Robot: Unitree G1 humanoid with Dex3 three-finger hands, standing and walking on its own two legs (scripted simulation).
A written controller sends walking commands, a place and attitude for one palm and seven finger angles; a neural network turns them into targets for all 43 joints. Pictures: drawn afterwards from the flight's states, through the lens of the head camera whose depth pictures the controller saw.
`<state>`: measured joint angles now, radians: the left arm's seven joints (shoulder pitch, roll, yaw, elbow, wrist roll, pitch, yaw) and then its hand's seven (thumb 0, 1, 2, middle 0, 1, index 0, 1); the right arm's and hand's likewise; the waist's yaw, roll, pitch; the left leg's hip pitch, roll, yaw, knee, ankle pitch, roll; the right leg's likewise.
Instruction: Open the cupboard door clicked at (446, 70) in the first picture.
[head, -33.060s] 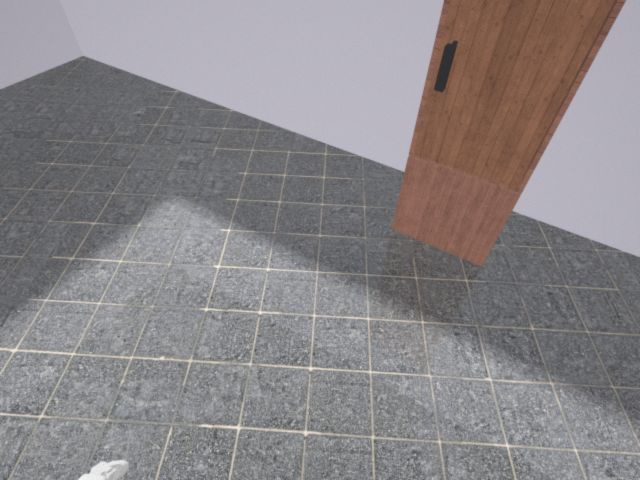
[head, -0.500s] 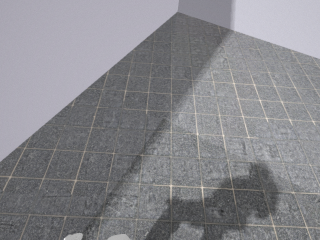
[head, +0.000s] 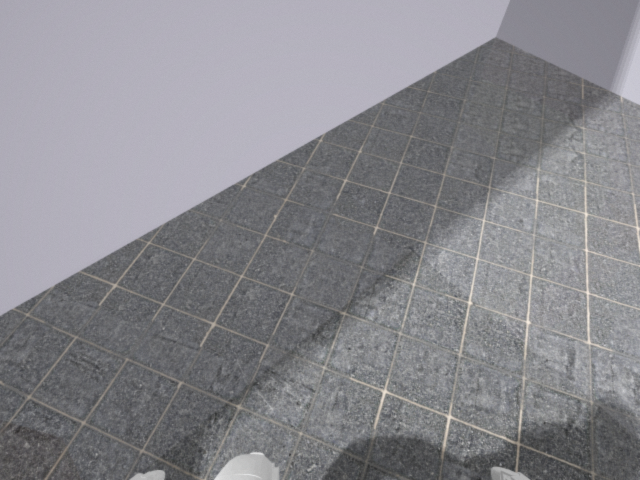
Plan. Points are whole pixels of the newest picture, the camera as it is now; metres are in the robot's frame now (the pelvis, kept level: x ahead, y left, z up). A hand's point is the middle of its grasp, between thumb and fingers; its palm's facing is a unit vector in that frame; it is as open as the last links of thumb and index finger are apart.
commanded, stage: turn to face it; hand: left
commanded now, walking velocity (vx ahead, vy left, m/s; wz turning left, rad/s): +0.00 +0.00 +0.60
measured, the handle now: out of the picture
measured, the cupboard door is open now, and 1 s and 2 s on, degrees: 48 48 48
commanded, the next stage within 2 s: none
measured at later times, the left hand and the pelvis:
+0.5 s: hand out of the picture +0.06 +0.21 -0.16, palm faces +0.29 -0.91 -0.30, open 7.3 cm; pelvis +0.01 -0.04 -0.01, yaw +18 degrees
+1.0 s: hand out of the picture -0.02 +0.20 -0.16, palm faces +0.58 -0.77 -0.27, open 7.3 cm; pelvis +0.03 -0.04 +0.00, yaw +36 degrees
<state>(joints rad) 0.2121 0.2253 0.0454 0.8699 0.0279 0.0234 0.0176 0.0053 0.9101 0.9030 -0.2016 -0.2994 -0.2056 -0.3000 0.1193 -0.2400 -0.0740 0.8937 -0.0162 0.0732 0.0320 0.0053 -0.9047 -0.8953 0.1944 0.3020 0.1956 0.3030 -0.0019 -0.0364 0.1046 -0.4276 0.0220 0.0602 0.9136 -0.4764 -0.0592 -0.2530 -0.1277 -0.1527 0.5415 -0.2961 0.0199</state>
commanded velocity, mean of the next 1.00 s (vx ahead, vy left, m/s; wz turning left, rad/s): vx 0.00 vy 0.00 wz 0.60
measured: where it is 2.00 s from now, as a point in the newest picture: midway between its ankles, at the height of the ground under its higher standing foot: outside the picture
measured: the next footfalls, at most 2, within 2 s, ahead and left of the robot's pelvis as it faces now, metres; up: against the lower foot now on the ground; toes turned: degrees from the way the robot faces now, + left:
left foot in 0.08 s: +0.03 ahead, +0.12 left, +0.00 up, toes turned +8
right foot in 0.44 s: +0.09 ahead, -0.15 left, +0.00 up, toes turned +13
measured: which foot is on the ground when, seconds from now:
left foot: up 0.00-0.06, down 0.08-0.42, up 0.44-0.70, down 0.72-1.00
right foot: down 0.00-0.08, up 0.10-0.42, down 0.44-0.72, up 0.74-1.00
